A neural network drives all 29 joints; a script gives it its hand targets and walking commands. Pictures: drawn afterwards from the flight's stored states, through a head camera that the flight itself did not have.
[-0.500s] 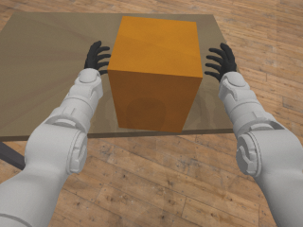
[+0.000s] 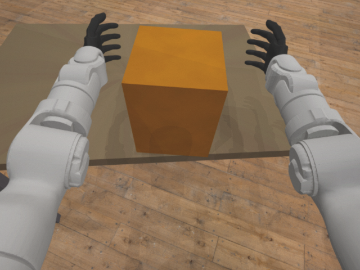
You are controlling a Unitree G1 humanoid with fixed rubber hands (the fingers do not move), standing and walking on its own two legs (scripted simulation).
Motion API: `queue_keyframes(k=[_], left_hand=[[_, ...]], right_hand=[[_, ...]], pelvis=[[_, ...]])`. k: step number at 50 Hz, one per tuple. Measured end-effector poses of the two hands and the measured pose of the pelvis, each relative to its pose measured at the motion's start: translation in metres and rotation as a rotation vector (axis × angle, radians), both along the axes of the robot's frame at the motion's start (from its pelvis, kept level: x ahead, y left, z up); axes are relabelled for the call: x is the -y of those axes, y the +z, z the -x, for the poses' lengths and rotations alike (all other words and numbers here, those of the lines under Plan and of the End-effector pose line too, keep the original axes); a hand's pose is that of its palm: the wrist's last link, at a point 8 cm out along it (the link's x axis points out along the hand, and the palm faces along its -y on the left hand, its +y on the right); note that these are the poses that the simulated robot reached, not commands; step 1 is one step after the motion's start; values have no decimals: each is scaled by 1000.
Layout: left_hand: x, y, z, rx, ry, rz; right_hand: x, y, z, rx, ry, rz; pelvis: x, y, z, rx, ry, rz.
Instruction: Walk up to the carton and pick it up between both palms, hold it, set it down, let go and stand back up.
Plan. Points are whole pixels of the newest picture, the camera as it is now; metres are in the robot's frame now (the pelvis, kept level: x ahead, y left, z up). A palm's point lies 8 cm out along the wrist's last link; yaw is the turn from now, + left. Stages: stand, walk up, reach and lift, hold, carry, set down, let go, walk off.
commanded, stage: set down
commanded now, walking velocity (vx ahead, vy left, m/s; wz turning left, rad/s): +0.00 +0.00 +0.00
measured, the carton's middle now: (176, 95) +0.53 +0.04 +0.06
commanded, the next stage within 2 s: none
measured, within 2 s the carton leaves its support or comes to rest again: neither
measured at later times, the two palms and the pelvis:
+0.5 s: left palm (93, 59) +0.47 +0.21 +0.20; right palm (283, 63) +0.49 -0.16 +0.21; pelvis +0.00 +0.00 +0.01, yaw +1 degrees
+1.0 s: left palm (93, 101) +0.42 +0.21 +0.14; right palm (282, 105) +0.43 -0.17 +0.15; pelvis -0.01 +0.00 +0.01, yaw +0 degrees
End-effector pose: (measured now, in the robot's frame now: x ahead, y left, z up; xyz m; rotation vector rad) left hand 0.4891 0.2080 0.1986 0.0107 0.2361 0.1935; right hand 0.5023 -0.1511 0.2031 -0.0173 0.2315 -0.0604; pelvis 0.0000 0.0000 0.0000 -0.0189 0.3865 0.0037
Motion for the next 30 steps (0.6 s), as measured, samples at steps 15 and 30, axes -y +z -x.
queue_keyframes(k=[15, 30], left_hand=[[-10, 20, 8, -28, 13, -10], [4, -22, 29, -75, -38, -13]], right_hand=[[7, 28, 12, -46, -35, -21], [16, -18, 26, -65, -15, -13]], pelvis=[[0, 3, 0, 43, 14, 7], [2, 8, 3, 123, 13, -2]])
